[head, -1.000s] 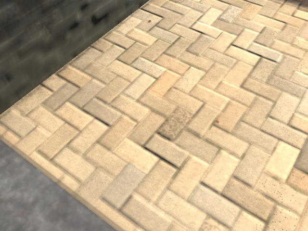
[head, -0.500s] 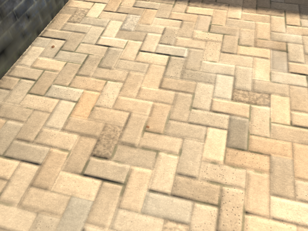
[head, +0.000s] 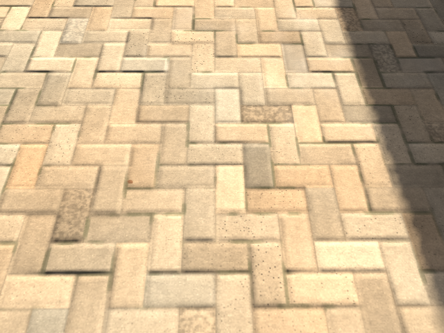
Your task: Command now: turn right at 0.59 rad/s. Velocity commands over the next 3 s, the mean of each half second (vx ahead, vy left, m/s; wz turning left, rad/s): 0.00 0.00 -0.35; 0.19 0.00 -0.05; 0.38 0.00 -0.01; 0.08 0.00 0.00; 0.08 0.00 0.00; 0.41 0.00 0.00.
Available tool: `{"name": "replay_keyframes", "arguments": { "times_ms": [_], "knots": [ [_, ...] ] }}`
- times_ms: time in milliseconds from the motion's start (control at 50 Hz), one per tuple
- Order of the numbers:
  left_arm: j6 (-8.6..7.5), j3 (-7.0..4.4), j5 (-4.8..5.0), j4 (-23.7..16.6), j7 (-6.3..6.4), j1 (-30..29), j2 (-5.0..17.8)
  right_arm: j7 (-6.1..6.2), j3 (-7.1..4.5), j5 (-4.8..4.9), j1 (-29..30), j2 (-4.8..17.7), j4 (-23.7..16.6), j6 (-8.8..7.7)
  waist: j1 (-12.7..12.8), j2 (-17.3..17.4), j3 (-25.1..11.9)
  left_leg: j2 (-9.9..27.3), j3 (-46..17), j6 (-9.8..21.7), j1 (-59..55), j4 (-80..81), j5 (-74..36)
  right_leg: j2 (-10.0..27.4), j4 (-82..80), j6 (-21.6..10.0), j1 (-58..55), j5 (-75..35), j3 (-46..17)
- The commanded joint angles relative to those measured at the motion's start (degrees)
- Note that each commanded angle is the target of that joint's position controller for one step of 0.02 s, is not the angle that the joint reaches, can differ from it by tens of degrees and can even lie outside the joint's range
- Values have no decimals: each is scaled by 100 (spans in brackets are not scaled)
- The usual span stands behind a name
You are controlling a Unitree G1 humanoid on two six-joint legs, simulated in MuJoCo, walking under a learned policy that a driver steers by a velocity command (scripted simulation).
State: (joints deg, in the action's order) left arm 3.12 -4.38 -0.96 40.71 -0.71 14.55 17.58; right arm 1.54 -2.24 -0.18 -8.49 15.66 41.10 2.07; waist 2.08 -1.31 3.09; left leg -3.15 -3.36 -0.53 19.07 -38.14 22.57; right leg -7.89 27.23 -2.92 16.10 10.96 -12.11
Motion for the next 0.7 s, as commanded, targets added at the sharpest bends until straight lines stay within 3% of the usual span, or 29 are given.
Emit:
{"name": "replay_keyframes", "arguments": {
  "times_ms": [20,40,60,80,100,120,140,180,260,320,380,420,440,460,480,500,520,560,600,640,660,700],
  "knots": [
    [-53,-235,82,-422,13,-429,862,114,-123,-4,-679,530,-257,-159,-487,-499,-574,-3,-7,136,-1082,1719,-799,1164,-235,-420,-29,-1185,-1707],
    [-82,-159,120,-469,29,-285,570,177,-201,-80,-710,927,-282,-194,-386,208,-623,928,-850,341,-1632,2370,-586,723,390,-56,564,124,-1228],
    [-107,-92,136,-534,59,85,246,176,-277,-94,-279,1458,-489,-164,-117,1460,-576,2376,-2440,886,-1872,2710,-974,-304,1573,222,1516,1939,116],
    [-78,-232,-95,-429,96,9,819,117,-289,-147,-306,1340,-463,-128,-215,1122,-460,2631,-2379,1402,-1104,2464,-1739,4,2754,292,1414,2253,427],
    [-55,-288,-93,-335,69,32,904,75,-169,-110,-110,921,-530,-133,-62,730,-334,2335,-1900,1406,-836,2394,-2028,151,3283,304,1257,1972,382],
    [-18,-277,-83,-215,26,117,816,41,-103,-89,125,680,-553,-143,30,596,-193,1924,-1330,1257,-616,2336,-2172,183,3630,338,1141,1624,411],
    [20,-263,-55,-158,-30,215,748,43,-82,-103,268,625,-585,-152,102,769,-244,1612,-934,1122,-709,2277,-2281,173,3866,388,1146,1363,474],
    [57,-212,1,-102,-97,222,646,61,-88,-104,108,636,-547,-179,-24,943,-313,1434,-576,1155,-997,2135,-2934,136,3953,516,1252,1277,578],
    [101,-96,27,-155,-63,-185,437,49,-122,-78,-388,687,-321,-230,-309,941,-408,1588,-591,1294,-1656,1956,-3201,200,3001,607,1285,1406,562],
    [121,27,42,-113,-34,-275,260,-16,-130,-103,-368,730,-226,-229,-348,1100,-461,1550,-485,1271,-1463,1859,-3008,351,1798,521,546,1649,851],
    [86,91,93,-33,28,-234,250,-89,-169,-121,-449,860,-73,-161,-337,1239,-477,1530,-525,1266,-1243,1637,-3341,363,653,370,-146,1430,1229],
    [-13,154,43,135,77,51,190,-109,-148,-61,-453,811,34,-124,-80,939,-467,1400,-380,908,-807,1306,-3348,480,-1062,216,-1077,-71,1197],
    [-100,146,-58,124,111,19,423,-124,-112,-58,-590,658,29,-151,-170,523,-635,1261,-287,563,-329,1107,-2656,1030,-1297,95,-1703,-384,477],
    [-154,71,-96,31,140,-193,950,-169,-10,-39,-737,270,-137,-191,-455,-728,-655,593,286,235,230,729,-1035,2193,-1193,-293,-1797,-1553,-813],
    [-204,162,-23,88,142,-373,595,-98,18,-26,-510,303,5,-108,-234,-863,-494,520,319,164,-486,819,116,2454,-1075,-728,-728,-1726,-712],
    [-248,253,-30,62,127,-626,357,-85,0,-32,-467,376,48,-55,-356,-723,-288,485,285,165,-657,919,-83,2168,-1103,-675,-560,-1309,-515],
    [-264,286,-29,101,143,-745,295,-96,-1,-45,-401,375,122,-52,-362,-699,-190,452,284,164,-791,1222,-572,1888,-1085,-482,-467,-858,-296],
    [-293,301,4,234,209,-622,349,-129,-24,-90,-455,496,246,-96,-351,-780,-188,559,203,125,-1115,1587,-1456,1516,-1057,-184,-418,-568,-47],
    [-305,306,36,359,204,-436,339,-146,-9,-74,-636,532,466,-167,-293,-442,-192,678,104,115,-1149,1665,-1626,1346,-1145,-87,-448,-132,50],
    [-301,315,30,538,210,-297,323,-145,15,-75,-678,429,652,-186,-272,-170,-158,617,162,121,-1095,1671,-1235,1276,-1191,-142,-534,618,68],
    [-275,259,31,618,210,-192,458,-140,-2,-100,-658,434,691,-181,-221,-246,-101,432,351,157,-916,1383,-620,1241,-1235,-269,-539,1504,-28],
    [-206,149,-19,698,175,12,694,-170,-24,-171,-530,430,669,-162,-92,-526,331,165,681,245,-50,714,264,1602,-1640,-652,-421,3232,-627]
  ]
}}
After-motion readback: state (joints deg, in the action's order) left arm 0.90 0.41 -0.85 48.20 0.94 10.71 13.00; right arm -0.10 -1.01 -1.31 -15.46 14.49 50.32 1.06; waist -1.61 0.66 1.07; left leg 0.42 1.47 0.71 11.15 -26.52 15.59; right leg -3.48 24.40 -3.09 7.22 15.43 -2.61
